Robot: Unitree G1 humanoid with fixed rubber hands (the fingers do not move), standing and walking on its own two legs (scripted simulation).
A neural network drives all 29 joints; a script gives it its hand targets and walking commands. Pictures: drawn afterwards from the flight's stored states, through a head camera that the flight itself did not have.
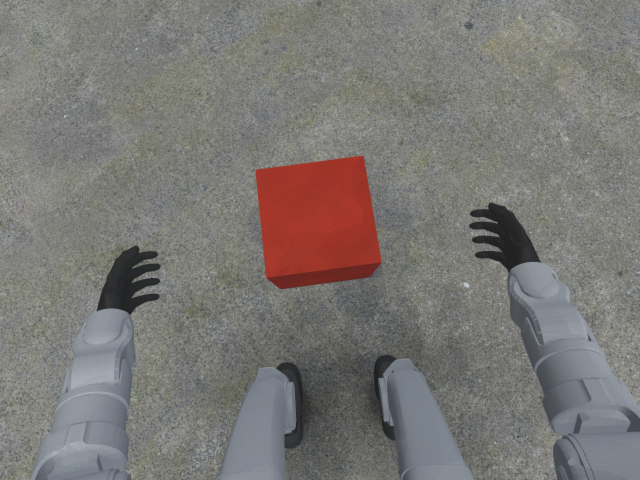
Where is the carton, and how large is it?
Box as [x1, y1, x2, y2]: [255, 156, 381, 288]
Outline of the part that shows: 363,156 255,170 266,277 278,287 285,288 367,277 381,262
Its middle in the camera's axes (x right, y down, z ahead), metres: -0.01 -0.02 +0.99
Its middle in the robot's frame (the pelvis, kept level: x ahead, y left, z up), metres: +0.52 +0.03 -0.57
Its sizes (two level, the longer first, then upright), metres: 0.252 0.252 0.255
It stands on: the floor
